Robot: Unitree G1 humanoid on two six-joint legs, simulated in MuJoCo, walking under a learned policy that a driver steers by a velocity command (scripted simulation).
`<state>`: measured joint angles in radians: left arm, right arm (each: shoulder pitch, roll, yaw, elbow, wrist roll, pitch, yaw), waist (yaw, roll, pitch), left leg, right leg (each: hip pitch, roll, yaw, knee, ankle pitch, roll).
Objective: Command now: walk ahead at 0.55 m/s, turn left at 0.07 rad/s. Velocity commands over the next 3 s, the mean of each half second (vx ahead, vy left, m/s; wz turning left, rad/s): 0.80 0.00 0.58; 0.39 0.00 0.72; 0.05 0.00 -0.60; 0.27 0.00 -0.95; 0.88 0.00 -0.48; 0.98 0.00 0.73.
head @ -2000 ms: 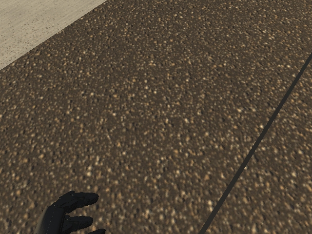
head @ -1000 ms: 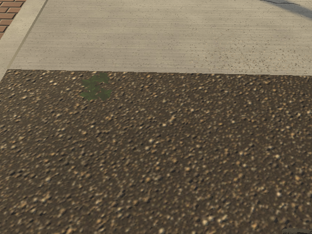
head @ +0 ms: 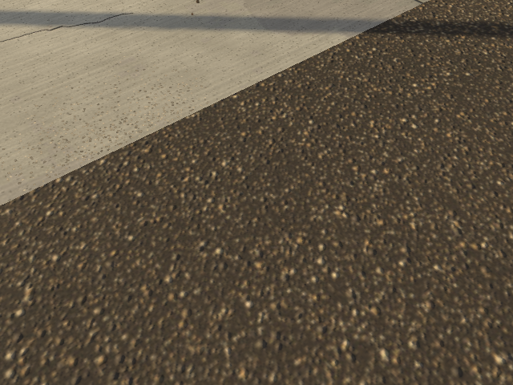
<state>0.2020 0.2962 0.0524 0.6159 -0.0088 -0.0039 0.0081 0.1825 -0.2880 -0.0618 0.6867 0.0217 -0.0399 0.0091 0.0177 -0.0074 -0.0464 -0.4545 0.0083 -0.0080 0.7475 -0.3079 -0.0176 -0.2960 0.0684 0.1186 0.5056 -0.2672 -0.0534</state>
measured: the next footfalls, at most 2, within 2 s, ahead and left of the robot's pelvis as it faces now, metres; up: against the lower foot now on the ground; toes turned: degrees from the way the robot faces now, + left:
left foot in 0.12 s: +0.06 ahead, +0.13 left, +0.00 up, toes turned +2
right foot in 0.50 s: +0.46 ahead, +0.00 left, +0.00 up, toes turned +24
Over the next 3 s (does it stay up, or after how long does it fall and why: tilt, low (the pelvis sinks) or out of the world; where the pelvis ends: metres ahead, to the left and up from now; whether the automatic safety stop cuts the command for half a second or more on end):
stays up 1.53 -0.08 -0.01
